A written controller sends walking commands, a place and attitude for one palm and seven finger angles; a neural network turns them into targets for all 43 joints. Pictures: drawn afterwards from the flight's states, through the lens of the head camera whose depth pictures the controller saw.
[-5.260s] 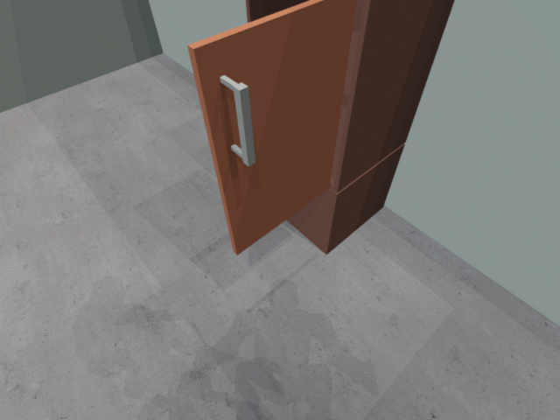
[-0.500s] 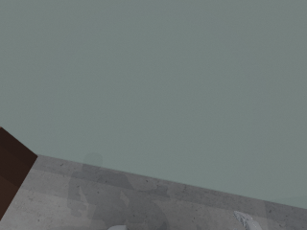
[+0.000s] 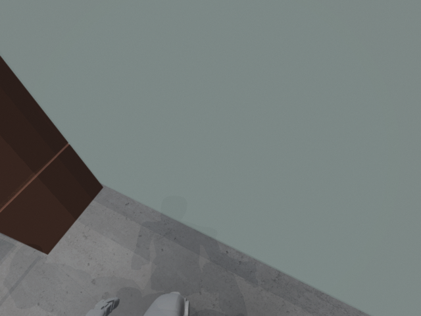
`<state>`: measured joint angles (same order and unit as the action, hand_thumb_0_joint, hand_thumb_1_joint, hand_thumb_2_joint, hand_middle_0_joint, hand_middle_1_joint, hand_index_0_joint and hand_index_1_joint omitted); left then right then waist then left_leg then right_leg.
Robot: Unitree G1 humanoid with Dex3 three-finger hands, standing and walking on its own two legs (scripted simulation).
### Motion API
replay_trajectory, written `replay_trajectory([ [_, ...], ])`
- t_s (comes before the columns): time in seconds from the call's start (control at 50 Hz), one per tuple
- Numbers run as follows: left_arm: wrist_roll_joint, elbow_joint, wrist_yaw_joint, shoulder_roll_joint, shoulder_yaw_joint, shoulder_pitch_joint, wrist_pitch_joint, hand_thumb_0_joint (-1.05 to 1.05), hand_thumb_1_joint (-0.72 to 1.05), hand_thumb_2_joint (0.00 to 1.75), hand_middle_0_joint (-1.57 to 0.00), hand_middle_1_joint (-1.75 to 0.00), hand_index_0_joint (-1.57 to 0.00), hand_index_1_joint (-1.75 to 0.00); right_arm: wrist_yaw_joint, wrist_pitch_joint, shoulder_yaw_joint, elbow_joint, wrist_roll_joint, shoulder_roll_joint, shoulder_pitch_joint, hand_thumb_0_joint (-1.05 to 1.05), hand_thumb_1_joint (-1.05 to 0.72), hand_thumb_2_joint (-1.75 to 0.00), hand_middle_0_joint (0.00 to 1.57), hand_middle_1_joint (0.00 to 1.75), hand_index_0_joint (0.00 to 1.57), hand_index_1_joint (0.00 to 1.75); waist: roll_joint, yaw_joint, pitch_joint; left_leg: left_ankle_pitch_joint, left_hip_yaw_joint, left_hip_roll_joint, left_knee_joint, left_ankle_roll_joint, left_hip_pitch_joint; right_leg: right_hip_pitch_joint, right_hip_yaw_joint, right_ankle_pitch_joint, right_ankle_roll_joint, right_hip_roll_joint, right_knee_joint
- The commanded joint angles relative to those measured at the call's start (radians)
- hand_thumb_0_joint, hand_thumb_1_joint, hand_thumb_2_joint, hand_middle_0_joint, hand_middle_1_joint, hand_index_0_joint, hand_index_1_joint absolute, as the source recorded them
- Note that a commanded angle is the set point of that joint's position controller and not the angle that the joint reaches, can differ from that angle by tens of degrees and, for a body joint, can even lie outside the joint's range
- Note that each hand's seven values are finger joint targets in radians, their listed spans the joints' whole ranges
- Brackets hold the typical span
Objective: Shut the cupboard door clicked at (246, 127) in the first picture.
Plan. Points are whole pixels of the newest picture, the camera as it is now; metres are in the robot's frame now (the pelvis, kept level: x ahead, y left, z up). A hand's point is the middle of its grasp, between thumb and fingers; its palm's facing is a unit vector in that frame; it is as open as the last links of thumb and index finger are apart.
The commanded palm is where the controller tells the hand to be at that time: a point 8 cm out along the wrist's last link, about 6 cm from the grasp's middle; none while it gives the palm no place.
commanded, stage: turn to face it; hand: left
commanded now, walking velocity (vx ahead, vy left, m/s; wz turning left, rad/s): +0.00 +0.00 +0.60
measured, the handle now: out of the picture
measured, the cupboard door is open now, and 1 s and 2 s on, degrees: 90 90 90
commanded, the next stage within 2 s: take the last steps up to it in 1.72 s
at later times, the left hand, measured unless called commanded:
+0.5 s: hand out of the picture +0.04 +0.22 -0.15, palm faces +0.31 -0.90 -0.30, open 7.4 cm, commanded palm none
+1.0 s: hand out of the picture -0.03 +0.23 -0.16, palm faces +0.58 -0.78 -0.26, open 7.4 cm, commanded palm none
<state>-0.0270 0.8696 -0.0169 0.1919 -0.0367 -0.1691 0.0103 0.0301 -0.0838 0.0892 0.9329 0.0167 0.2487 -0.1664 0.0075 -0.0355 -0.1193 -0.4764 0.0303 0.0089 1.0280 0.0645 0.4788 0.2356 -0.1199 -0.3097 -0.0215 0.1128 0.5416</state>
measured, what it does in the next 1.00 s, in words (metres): steps on the spot, turning left: left foot, then right foot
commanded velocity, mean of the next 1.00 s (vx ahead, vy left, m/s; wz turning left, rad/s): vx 0.00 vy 0.00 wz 0.60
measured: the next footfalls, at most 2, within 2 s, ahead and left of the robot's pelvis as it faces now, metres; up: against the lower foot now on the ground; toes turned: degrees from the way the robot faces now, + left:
left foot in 0.14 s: +0.05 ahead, +0.14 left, +0.00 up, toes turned +10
right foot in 0.44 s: +0.09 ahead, -0.13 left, +0.00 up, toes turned +12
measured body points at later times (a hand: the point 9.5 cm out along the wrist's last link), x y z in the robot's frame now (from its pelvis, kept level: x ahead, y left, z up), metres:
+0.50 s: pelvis +0.01 -0.02 -0.01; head +0.06 -0.02 +0.44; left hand +0.03 +0.27 -0.13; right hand +0.17 -0.24 -0.16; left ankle -0.01 +0.12 -0.70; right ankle +0.05 -0.13 -0.74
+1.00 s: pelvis +0.02 +0.00 +0.00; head +0.06 +0.04 +0.45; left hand -0.06 +0.27 -0.14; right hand +0.23 -0.16 -0.14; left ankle -0.03 +0.11 -0.74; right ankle +0.10 -0.13 -0.70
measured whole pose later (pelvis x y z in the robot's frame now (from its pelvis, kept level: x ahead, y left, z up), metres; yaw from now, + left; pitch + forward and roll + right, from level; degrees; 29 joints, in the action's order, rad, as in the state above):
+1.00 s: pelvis +0.02 +0.00 +0.00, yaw +35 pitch +1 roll -1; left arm -0.01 0.90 0.00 0.25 -0.07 -0.15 0.05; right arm 0.01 -0.04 0.05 0.92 0.03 0.21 -0.16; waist 0.00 -0.01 -0.10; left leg -0.25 -0.05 -0.01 0.53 -0.01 0.30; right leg 0.42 -0.03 -0.45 -0.08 0.07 0.88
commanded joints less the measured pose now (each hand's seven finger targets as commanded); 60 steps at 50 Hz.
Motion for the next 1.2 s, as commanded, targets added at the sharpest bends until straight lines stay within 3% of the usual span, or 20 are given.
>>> replay_trajectory([
  [0.0, -0.003, -0.028, -0.016, 0.235, -0.07, -0.1, -0.024, 0.0, 0.9, 0.9, -0.2, -0.3, -0.2, -0.3, 0.005, 0.046, -0.012, -0.105, -0.011, 0.02, 0.084, 0.0, -0.9, -0.9, 0.2, 0.3, 0.2, 0.3, -0.225, 0.079, 0.174, 0.006, 0.074, 0.005, -0.257, 0.002, -0.022, -0.231, 0.08, 0.719, 0.121, 0.239, -0.072],
  [0.08, 0.013, -0.03, -0.004, 0.234, -0.075, -0.072, -0.012, 0.0, 0.9, 0.9, -0.2, -0.3, -0.2, -0.3, 0.0, 0.056, 0.002, -0.085, -0.003, 0.085, -0.022, 0.0, -0.9, -0.9, 0.2, 0.3, 0.2, 0.3, -0.121, 0.006, 0.202, 0.313, 0.069, 0.008, -0.585, -0.036, -0.313, -0.061, -0.009, 0.541, 0.022, 0.209, 0.118],
  [0.12, 0.018, -0.104, 0.002, 0.126, -0.041, -0.004, 0.0, 0.0, 0.9, 0.9, -0.2, -0.3, -0.2, -0.3, -0.015, 0.063, 0.046, -0.062, 0.004, 0.268, -0.17, 0.0, -0.9, -0.9, 0.2, 0.3, 0.2, 0.3, 0.29, -0.071, 0.258, 0.9, -0.44, 0.427, -0.648, -0.281, -0.529, 0.339, -0.009, -0.367, -0.082, 0.014, 0.523],
  [0.14, 0.01, -0.12, -0.004, 0.149, -0.047, 0.045, 0.011, 0.0, 0.9, 0.9, -0.2, -0.3, -0.2, -0.3, -0.023, 0.062, 0.048, -0.047, 0.008, 0.272, -0.193, 0.0, -0.9, -0.9, 0.2, 0.3, 0.2, 0.3, 0.165, -0.084, 0.25, 0.702, -0.428, 0.424, -0.643, -0.312, -0.457, 0.343, 0.079, -0.349, -0.065, 0.008, 0.614],
  [0.22, 0.011, -0.058, 0.009, 0.123, -0.054, 0.027, 0.02, 0.0, 0.9, 0.9, -0.2, -0.3, -0.2, -0.3, -0.043, 0.068, 0.025, -0.085, 0.013, 0.185, -0.012, 0.0, -0.9, -0.9, 0.2, 0.3, 0.2, 0.3, 0.191, 0.006, 0.163, 0.526, -0.286, 0.248, -0.666, -0.216, -0.297, 0.291, 0.113, -0.157, -0.059, -0.006, 0.529],
  [0.36, 0.016, -0.034, 0.005, 0.122, -0.054, -0.076, 0.009, 0.0, 0.9, 0.9, -0.2, -0.3, -0.2, -0.3, -0.035, 0.048, 0.035, -0.103, 0.01, 0.187, 0.049, 0.0, -0.9, -0.9, 0.2, 0.3, 0.2, 0.3, 0.145, 0.049, 0.159, 0.385, -0.313, 0.174, -0.622, -0.178, -0.126, -0.038, 0.056, -0.023, -0.037, -0.095, 0.067],
  [0.38, 0.014, -0.027, 0.0, 0.149, -0.062, -0.12, 0.001, 0.0, 0.9, 0.9, -0.2, -0.3, -0.2, -0.3, -0.032, 0.046, 0.032, -0.115, 0.003, 0.165, 0.068, 0.0, -0.9, -0.9, 0.2, 0.3, 0.2, 0.3, 0.082, 0.077, 0.161, 0.31, -0.294, 0.129, -0.56, -0.142, -0.051, -0.143, 0.082, 0.042, -0.029, -0.063, -0.086],
  [0.42, -0.008, -0.044, -0.013, 0.295, -0.086, -0.132, -0.011, 0.0, 0.9, 0.9, -0.2, -0.3, -0.2, -0.3, -0.016, 0.044, 0.021, -0.153, -0.006, 0.078, 0.074, 0.0, -0.9, -0.9, 0.2, 0.3, 0.2, 0.3, -0.319, 0.102, 0.136, -0.117, -0.053, -0.08, -0.096, -0.02, 0.134, -0.156, 0.506, -0.012, 0.149, 0.374, -0.34],
  [0.52, 0.0, -0.071, -0.017, 0.178, -0.05, -0.001, -0.021, 0.0, 0.9, 0.9, -0.2, -0.3, -0.2, -0.3, 0.004, 0.024, 0.015, -0.097, -0.004, 0.056, 0.044, 0.0, -0.9, -0.9, 0.2, 0.3, 0.2, 0.3, -0.233, 0.017, 0.114, 0.026, -0.03, 0.028, 0.111, -0.001, 0.064, -0.055, 0.137, 0.35, 0.128, 0.219, -0.214],
  [0.62, -0.005, -0.017, -0.013, 0.235, -0.07, -0.127, -0.024, 0.0, 0.9, 0.9, -0.2, -0.3, -0.2, -0.3, 0.006, 0.043, -0.01, -0.114, -0.011, 0.017, 0.112, 0.0, -0.9, -0.9, 0.2, 0.3, 0.2, 0.3, -0.214, 0.087, 0.164, 0.001, 0.073, 0.0, -0.273, -0.004, -0.038, -0.214, 0.08, 0.634, 0.127, 0.253, -0.093],
  [0.68, 0.008, -0.018, -0.005, 0.241, -0.078, -0.101, -0.016, 0.0, 0.9, 0.9, -0.2, -0.3, -0.2, -0.3, 0.001, 0.054, -0.007, -0.096, -0.007, 0.053, 0.031, 0.0, -0.9, -0.9, 0.2, 0.3, 0.2, 0.3, -0.19, 0.035, 0.184, 0.211, 0.084, -0.011, -0.536, -0.026, -0.23, -0.123, 0.005, 0.555, 0.052, 0.227, 0.029],
  [0.7, 0.016, -0.032, -0.001, 0.22, -0.075, -0.087, -0.011, 0.0, 0.9, 0.9, -0.2, -0.3, -0.2, -0.3, -0.002, 0.062, 0.008, -0.083, -0.002, 0.115, -0.032, 0.0, -0.9, -0.9, 0.2, 0.3, 0.2, 0.3, -0.059, -0.004, 0.227, 0.403, 0.002, 0.065, -0.62, -0.061, -0.402, 0.008, -0.042, 0.427, -0.003, 0.194, 0.169],
  [0.72, 0.021, -0.069, 0.007, 0.15, -0.058, -0.077, -0.006, 0.0, 0.9, 0.9, -0.2, -0.3, -0.2, -0.3, -0.008, 0.068, 0.037, -0.078, 0.005, 0.225, -0.1, 0.0, -0.9, -0.9, 0.2, 0.3, 0.2, 0.3, 0.25, -0.037, 0.262, 0.751, -0.36, 0.337, -0.63, -0.192, -0.562, 0.286, -0.073, -0.151, -0.08, 0.05, 0.401],
  [0.74, 0.012, -0.106, 0.001, 0.136, -0.045, -0.006, 0.005, 0.0, 0.9, 0.9, -0.2, -0.3, -0.2, -0.3, -0.017, 0.059, 0.047, -0.055, 0.004, 0.278, -0.171, 0.0, -0.9, -0.9, 0.2, 0.3, 0.2, 0.3, 0.253, -0.075, 0.257, 0.823, -0.432, 0.44, -0.649, -0.302, -0.512, 0.348, 0.028, -0.375, -0.07, 0.019, 0.55],
  [0.84, 0.012, -0.043, 0.007, 0.123, -0.054, 0.014, 0.021, 0.0, 0.9, 0.9, -0.2, -0.3, -0.2, -0.3, -0.046, 0.074, 0.018, -0.073, 0.011, 0.167, -0.022, 0.0, -0.9, -0.9, 0.2, 0.3, 0.2, 0.3, 0.148, 0.01, 0.156, 0.645, -0.272, 0.246, -0.667, -0.219, -0.332, 0.308, 0.114, -0.135, -0.063, 0.001, 0.553],
  [1.02, 0.019, -0.03, -0.002, 0.136, -0.055, -0.083, 0.001, 0.0, 0.9, 0.9, -0.2, -0.3, -0.2, -0.3, -0.036, 0.053, 0.029, -0.088, 0.004, 0.165, 0.043, 0.0, -0.9, -0.9, 0.2, 0.3, 0.2, 0.3, 0.124, 0.067, 0.179, 0.49, -0.313, 0.152, -0.573, -0.162, -0.13, -0.107, 0.076, 0.043, -0.039, -0.084, -0.04],
  [1.04, 0.01, -0.026, -0.009, 0.191, -0.068, -0.126, -0.011, 0.0, 0.9, 0.9, -0.2, -0.3, -0.2, -0.3, -0.03, 0.053, 0.025, -0.102, -0.004, 0.123, 0.044, 0.0, -0.9, -0.9, 0.2, 0.3, 0.2, 0.3, -0.014, 0.089, 0.194, 0.326, -0.259, 0.073, -0.453, -0.105, -0.005, -0.244, 0.199, 0.049, -0.008, 0.042, -0.202],
  [1.06, -0.005, -0.027, -0.016, 0.278, -0.084, -0.136, -0.018, 0.0, 0.9, 0.9, -0.2, -0.3, -0.2, -0.3, -0.022, 0.053, 0.016, -0.123, -0.009, 0.061, 0.039, 0.0, -0.9, -0.9, 0.2, 0.3, 0.2, 0.3, -0.297, 0.095, 0.177, -0.036, -0.062, -0.085, -0.211, -0.021, 0.129, -0.274, 0.453, 0.125, 0.106, 0.311, -0.28],
  [1.08, 0.0, -0.038, -0.015, 0.292, -0.073, -0.117, -0.014, 0.0, 0.9, 0.9, -0.2, -0.3, -0.2, -0.3, -0.015, 0.05, 0.02, -0.127, 0.0, 0.087, 0.042, 0.0, -0.9, -0.9, 0.2, 0.3, 0.2, 0.3, -0.261, 0.089, 0.159, -0.14, -0.077, -0.048, 0.016, -0.028, 0.1, -0.142, 0.451, 0.185, 0.181, 0.39, -0.276],
  [1.18, 0.002, -0.057, -0.019, 0.183, -0.05, -0.029, -0.024, 0.0, 0.9, 0.9, -0.2, -0.3, -0.2, -0.3, 0.001, 0.029, 0.005, -0.085, -0.003, 0.045, 0.06, 0.0, -0.9, -0.9, 0.2, 0.3, 0.2, 0.3, -0.223, 0.036, 0.102, 0.005, -0.013, 0.025, 0.065, 0.005, 0.073, -0.111, 0.123, 0.513, 0.127, 0.223, -0.179],
])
